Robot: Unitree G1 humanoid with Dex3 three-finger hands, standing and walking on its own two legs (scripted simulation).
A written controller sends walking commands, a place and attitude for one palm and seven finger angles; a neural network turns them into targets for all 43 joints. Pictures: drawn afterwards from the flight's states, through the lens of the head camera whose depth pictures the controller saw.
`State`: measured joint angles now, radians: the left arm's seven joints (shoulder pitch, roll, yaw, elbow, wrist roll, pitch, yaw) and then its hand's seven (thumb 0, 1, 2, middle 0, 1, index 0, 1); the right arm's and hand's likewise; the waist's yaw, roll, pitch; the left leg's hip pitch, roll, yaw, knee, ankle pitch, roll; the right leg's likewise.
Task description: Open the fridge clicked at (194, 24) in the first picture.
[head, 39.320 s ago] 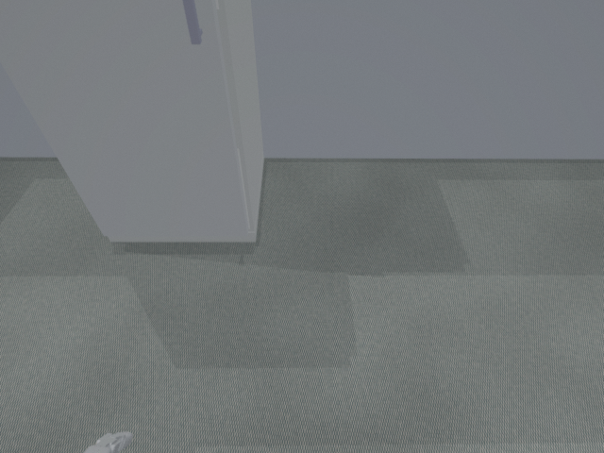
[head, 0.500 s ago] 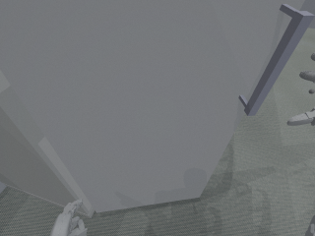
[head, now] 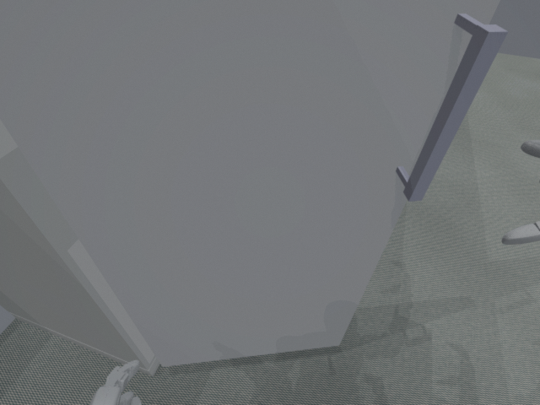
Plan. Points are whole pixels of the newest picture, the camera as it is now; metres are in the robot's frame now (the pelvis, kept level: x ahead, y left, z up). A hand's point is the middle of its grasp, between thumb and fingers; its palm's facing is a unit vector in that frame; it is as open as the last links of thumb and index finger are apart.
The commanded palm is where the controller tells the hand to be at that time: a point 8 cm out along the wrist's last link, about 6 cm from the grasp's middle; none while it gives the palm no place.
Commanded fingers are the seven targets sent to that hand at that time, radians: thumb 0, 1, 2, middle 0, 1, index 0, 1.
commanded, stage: slip the hand off the handle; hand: right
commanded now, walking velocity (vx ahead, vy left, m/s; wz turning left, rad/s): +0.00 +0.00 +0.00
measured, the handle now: (435, 120) +0.44 -0.19 +0.24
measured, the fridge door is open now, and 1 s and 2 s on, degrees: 64 64 64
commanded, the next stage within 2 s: draw the hand back to the body in 0.76 s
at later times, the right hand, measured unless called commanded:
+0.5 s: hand out of the picture +0.25 -0.27 +0.24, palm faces +0.26 +0.95 -0.18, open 14.7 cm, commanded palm +0.21 -0.32 +0.24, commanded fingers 0.00 0.55 -0.20 0.25 1.15 0.25 1.15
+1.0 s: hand out of the picture +0.25 -0.29 +0.22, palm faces +0.24 +0.97 -0.09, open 14.7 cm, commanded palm +0.20 -0.32 +0.23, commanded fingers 0.00 0.55 -0.20 0.25 1.15 0.25 1.15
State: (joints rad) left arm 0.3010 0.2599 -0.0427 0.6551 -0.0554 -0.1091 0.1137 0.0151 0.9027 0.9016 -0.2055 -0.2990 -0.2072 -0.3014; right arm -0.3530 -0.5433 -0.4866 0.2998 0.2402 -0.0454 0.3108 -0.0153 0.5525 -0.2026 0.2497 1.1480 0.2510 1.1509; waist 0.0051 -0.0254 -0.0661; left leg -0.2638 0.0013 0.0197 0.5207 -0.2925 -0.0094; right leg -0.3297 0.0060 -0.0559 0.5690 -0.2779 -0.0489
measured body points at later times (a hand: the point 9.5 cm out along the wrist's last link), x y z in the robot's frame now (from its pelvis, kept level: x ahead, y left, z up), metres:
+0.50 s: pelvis -0.01 +0.02 +0.00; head -0.04 +0.03 +0.45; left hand +0.21 +0.22 -0.06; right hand +0.23 -0.32 +0.25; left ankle -0.01 +0.13 -0.73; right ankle +0.01 -0.08 -0.73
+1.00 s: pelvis -0.01 +0.03 +0.00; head -0.04 +0.05 +0.45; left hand +0.18 +0.27 -0.07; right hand +0.23 -0.34 +0.23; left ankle -0.01 +0.13 -0.73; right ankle +0.01 -0.08 -0.73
